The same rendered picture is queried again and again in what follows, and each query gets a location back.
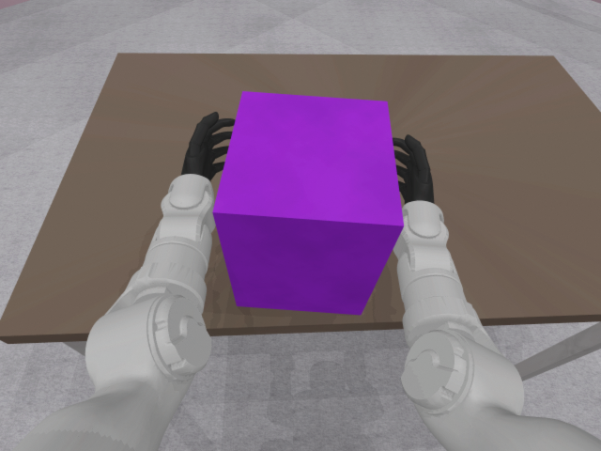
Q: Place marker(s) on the robot left upper arm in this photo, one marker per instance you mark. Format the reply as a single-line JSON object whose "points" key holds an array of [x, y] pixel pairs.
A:
{"points": [[142, 360]]}

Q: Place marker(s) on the robot right forearm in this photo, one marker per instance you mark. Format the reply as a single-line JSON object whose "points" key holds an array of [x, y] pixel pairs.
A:
{"points": [[429, 284]]}

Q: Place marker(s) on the robot right upper arm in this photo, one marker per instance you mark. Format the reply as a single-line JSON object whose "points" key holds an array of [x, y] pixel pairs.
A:
{"points": [[471, 399]]}

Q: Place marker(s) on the robot left hand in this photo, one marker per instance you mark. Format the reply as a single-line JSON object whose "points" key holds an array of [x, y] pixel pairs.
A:
{"points": [[200, 154]]}

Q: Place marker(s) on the robot left forearm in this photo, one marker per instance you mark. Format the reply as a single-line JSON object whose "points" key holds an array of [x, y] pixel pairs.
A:
{"points": [[177, 259]]}

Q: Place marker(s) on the carton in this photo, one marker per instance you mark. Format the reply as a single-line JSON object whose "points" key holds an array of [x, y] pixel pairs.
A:
{"points": [[308, 208]]}

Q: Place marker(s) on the table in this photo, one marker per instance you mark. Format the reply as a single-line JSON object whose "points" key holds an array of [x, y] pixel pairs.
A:
{"points": [[514, 149]]}

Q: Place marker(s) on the robot right hand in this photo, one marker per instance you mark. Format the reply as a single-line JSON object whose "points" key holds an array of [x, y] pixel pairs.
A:
{"points": [[417, 177]]}

